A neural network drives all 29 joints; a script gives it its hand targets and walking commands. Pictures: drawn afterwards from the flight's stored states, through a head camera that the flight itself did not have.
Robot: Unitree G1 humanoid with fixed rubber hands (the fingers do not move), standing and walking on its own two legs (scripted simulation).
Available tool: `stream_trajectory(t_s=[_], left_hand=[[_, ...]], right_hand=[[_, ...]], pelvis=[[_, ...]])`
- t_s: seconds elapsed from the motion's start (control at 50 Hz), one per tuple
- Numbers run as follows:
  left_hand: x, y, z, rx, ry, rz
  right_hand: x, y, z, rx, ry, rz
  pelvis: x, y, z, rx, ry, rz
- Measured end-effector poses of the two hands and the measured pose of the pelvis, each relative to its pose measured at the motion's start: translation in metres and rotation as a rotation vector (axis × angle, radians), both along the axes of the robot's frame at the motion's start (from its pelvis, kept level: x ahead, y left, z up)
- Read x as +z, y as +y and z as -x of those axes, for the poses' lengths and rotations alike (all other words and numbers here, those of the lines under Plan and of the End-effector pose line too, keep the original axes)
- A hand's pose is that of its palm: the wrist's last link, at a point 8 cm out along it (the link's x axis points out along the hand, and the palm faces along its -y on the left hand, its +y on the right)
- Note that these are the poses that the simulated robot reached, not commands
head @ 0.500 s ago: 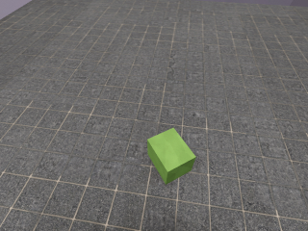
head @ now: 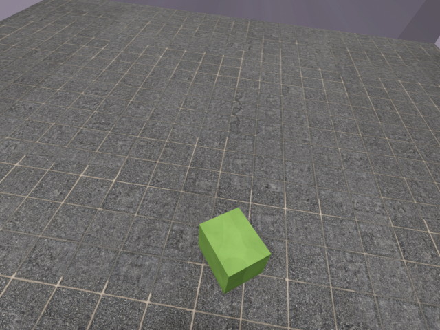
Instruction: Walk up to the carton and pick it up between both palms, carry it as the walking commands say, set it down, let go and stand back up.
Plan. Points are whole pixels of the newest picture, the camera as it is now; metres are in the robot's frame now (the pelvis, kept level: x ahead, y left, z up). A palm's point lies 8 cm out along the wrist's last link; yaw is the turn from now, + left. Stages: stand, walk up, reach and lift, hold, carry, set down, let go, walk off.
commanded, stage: walk up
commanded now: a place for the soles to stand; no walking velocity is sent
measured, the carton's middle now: (231, 249) +0.62 -0.08 -0.67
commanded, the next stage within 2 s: none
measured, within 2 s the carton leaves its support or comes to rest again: neither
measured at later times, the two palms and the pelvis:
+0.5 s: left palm out of the picture +0.13 +0.23 -0.11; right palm out of the picture +0.14 -0.43 -0.11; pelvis +0.07 -0.10 -0.01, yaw -1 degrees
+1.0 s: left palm out of the picture +0.15 +0.22 -0.11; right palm out of the picture +0.16 -0.42 -0.10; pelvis +0.08 -0.10 -0.01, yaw +0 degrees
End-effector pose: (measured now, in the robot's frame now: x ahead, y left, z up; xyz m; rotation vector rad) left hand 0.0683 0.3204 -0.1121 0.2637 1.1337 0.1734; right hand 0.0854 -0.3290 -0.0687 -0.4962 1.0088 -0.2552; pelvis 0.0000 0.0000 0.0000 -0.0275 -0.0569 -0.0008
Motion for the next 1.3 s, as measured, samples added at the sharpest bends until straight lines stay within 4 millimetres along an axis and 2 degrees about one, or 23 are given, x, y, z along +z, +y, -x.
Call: stream_trajectory(t_s=[0.16,0.3,0.44,0.56,0.72,1.24,1.3], left_hand=[[0.004,-0.031,-0.024,-0.005,0.006,-0.011],[-0.001,-0.069,-0.045,0.006,-0.01,-0.091],[0.008,-0.087,-0.054,0.017,0.022,-0.118],[0.001,-0.09,-0.06,0.016,0.039,-0.118],[-0.002,-0.098,-0.073,-0.024,0.035,-0.099],[0.005,-0.103,-0.088,-0.05,-0.011,-0.092],[0.005,-0.102,-0.09,-0.027,0.007,-0.077]], right_hand=[[-0.007,-0.032,-0.02,0.0,-0.012,-0.031],[-0.042,-0.08,-0.037,-0.012,0.025,-0.063],[-0.041,-0.098,-0.046,-0.017,0.114,-0.068],[-0.039,-0.097,-0.063,0.002,0.134,-0.058],[-0.036,-0.091,-0.076,0.013,0.12,-0.075],[-0.034,-0.087,-0.08,-0.004,0.118,-0.101],[-0.031,-0.095,-0.079,-0.018,0.103,-0.069]], pelvis=[[-0.002,-0.033,-0.021,-0.014,-0.004,-0.025],[-0.023,-0.08,-0.041,-0.03,0.002,-0.048],[-0.013,-0.098,-0.058,-0.016,0.048,-0.035],[-0.014,-0.099,-0.071,0.002,0.07,-0.021],[-0.012,-0.097,-0.081,0.001,0.07,-0.023],[-0.006,-0.098,-0.09,0.003,0.044,-0.024],[-0.007,-0.101,-0.092,0.006,0.041,-0.026]])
